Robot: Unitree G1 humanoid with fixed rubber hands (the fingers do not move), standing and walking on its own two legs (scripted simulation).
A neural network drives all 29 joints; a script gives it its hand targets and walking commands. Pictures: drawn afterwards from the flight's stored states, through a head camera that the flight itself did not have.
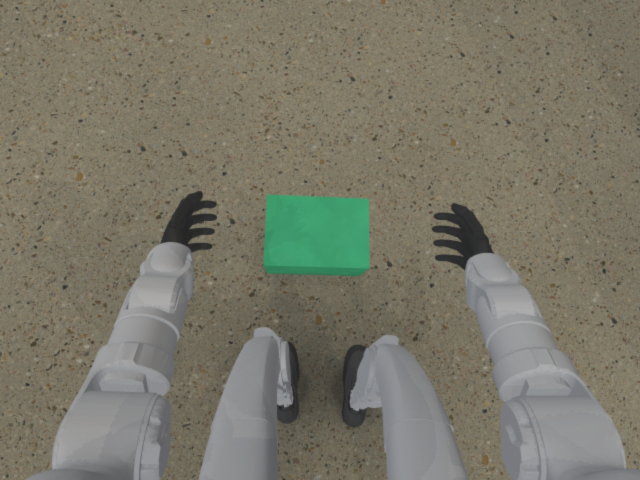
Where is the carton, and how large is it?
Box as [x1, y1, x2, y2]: [263, 195, 369, 275]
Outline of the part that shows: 267,195 263,265 267,273 359,275 369,268 368,199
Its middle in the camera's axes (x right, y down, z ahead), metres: -0.01 +0.00 +1.04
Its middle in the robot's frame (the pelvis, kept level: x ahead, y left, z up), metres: +0.49 +0.00 -0.62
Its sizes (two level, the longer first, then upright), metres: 0.263 0.183 0.153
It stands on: the floor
